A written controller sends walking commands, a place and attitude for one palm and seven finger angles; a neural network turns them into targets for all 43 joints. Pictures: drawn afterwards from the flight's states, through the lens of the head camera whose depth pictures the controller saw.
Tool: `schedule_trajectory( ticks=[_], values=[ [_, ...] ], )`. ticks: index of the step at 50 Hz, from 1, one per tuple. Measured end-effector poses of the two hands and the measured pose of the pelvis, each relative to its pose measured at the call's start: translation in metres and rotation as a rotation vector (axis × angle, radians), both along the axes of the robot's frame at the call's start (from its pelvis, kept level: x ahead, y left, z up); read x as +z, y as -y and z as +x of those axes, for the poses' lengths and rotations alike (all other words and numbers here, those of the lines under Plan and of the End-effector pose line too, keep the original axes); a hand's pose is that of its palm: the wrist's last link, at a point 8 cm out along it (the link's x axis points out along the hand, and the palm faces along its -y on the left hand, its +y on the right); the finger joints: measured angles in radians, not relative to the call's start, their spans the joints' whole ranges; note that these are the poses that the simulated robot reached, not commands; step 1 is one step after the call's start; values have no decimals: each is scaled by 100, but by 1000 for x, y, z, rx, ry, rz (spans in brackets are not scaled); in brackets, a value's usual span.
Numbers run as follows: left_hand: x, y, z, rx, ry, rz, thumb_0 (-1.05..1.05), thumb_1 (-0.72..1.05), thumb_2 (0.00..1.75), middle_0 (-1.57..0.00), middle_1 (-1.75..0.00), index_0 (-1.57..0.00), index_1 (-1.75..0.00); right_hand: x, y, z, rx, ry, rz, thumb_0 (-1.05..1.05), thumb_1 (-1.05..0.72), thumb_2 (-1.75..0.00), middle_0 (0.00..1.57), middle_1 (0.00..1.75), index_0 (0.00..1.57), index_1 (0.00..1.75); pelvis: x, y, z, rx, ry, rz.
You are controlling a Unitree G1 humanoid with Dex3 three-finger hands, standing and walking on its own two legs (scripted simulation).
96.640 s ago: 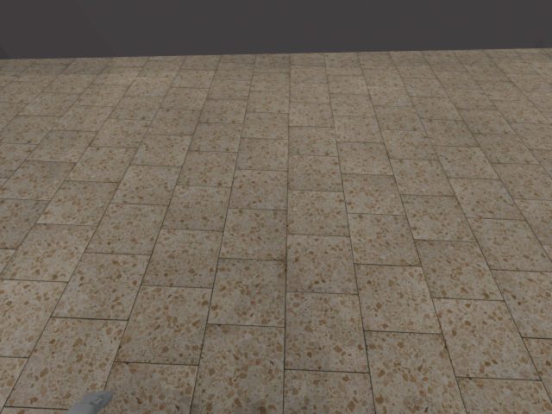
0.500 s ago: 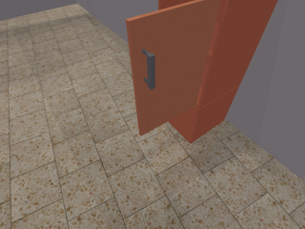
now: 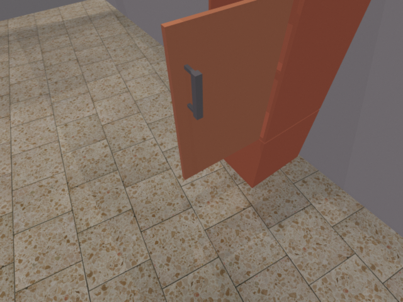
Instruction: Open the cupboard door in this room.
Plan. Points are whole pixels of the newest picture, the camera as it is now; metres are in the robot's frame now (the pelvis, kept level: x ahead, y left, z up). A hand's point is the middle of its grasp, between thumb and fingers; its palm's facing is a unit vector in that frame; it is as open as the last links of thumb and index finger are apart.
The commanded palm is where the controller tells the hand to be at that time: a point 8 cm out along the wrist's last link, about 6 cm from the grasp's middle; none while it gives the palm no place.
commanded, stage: look to check the result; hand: left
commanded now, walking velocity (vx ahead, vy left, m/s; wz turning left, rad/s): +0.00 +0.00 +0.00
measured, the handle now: (193, 92) +0.59 +0.05 +0.08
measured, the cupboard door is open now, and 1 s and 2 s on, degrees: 88 88 88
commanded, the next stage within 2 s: stand and wait in 0.18 s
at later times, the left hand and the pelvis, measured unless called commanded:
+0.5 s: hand out of the picture +0.10 +0.23 -0.16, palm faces -0.03 -0.95 -0.32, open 7.4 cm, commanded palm none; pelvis +0.01 -0.01 +0.00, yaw +0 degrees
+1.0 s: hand out of the picture +0.09 +0.24 -0.16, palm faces -0.04 -0.95 -0.32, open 7.4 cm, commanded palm none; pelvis +0.01 +0.00 +0.00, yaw -1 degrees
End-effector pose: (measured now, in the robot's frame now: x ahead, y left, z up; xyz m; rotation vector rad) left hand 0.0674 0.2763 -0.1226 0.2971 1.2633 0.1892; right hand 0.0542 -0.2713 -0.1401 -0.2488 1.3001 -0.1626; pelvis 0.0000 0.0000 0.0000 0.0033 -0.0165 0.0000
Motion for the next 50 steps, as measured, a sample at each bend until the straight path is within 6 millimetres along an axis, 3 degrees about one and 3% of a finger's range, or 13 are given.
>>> schedule_trajectory(
  ticks=[17, 29, 50],
  values=[
    [0, 4, 17, -7, 22, -4, 1, 91, 89, -20, -30, -20, -30, 7, 12, 17, 6, 22, -28, 0, -91, -90, 20, 30, 21, 30, 0, 5, 10, 0, -1, -2],
    [2, 2, 25, -19, 41, -1, 1, 91, 89, -20, -30, -20, -30, 7, 13, 13, -2, 17, -28, 0, -91, -90, 20, 30, 21, 30, 1, 5, 11, -3, 3, -3],
    [1, -4, 20, -23, 24, 1, 1, 91, 89, -20, -30, -20, -30, 10, 14, 5, -12, 9, -40, 0, -91, -90, 20, 30, 21, 30, 1, 2, 10, -10, 5, -3]
  ],
)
